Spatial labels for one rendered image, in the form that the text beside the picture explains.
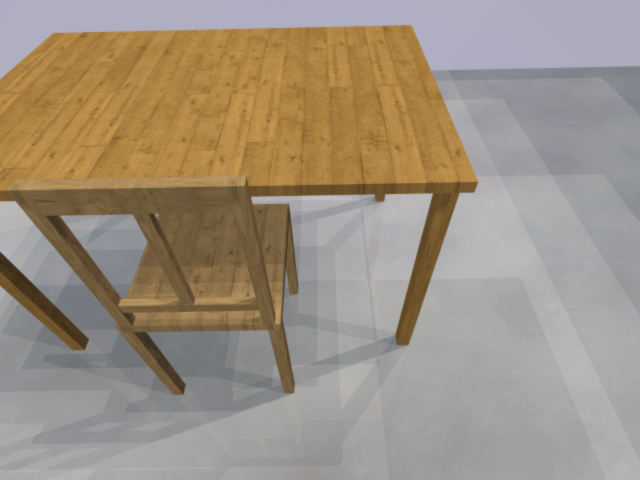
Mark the chair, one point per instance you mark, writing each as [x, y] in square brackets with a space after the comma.
[213, 261]

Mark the table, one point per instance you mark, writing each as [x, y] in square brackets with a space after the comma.
[304, 111]

